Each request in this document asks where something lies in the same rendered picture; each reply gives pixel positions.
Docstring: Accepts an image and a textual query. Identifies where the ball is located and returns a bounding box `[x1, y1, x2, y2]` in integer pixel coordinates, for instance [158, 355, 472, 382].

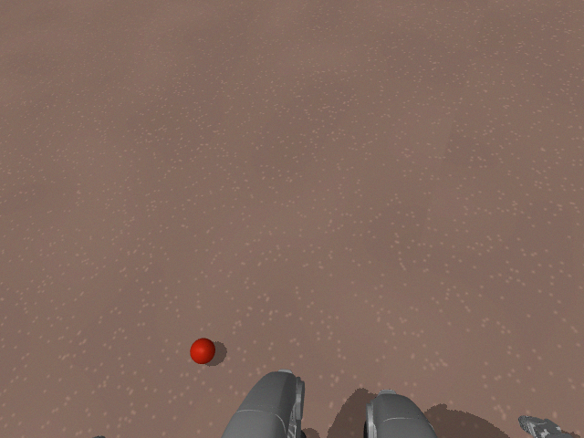
[190, 339, 215, 364]

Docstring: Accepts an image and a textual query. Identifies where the right robot hand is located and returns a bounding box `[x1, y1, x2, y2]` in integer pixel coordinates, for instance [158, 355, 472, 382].
[518, 415, 574, 438]

